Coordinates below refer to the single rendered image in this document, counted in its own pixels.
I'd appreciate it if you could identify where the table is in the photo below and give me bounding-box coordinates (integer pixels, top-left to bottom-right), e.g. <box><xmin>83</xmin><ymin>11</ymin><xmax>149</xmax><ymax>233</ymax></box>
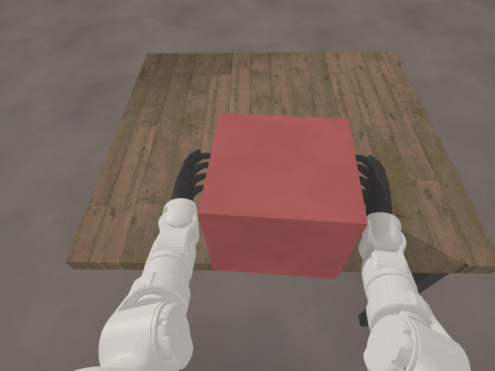
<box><xmin>65</xmin><ymin>53</ymin><xmax>495</xmax><ymax>327</ymax></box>

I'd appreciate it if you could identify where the right robot hand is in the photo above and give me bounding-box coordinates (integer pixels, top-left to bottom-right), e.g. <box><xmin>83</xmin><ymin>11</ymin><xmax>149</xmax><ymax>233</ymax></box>
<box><xmin>355</xmin><ymin>155</ymin><xmax>392</xmax><ymax>216</ymax></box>

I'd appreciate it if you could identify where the carton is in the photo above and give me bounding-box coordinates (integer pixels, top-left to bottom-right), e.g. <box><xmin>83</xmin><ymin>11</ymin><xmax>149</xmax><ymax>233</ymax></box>
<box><xmin>198</xmin><ymin>113</ymin><xmax>368</xmax><ymax>279</ymax></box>

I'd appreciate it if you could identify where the robot left upper arm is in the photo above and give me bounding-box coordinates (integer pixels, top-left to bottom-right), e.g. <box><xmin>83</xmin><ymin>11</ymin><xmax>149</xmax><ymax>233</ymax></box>
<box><xmin>75</xmin><ymin>301</ymin><xmax>193</xmax><ymax>371</ymax></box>

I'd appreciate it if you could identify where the robot left forearm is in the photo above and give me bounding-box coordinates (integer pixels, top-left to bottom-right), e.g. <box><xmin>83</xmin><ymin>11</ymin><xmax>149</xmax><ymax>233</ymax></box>
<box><xmin>98</xmin><ymin>198</ymin><xmax>200</xmax><ymax>365</ymax></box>

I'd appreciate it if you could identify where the left robot hand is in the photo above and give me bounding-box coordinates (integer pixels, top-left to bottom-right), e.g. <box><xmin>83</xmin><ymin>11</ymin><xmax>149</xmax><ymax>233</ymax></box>
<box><xmin>172</xmin><ymin>149</ymin><xmax>211</xmax><ymax>201</ymax></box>

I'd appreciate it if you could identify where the robot right upper arm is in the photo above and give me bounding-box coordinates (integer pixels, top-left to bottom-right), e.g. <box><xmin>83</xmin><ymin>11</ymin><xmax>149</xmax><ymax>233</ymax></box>
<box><xmin>364</xmin><ymin>315</ymin><xmax>471</xmax><ymax>371</ymax></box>

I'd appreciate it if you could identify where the robot right forearm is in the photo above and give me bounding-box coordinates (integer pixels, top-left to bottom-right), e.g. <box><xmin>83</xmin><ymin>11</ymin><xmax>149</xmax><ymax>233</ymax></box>
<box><xmin>358</xmin><ymin>213</ymin><xmax>453</xmax><ymax>340</ymax></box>

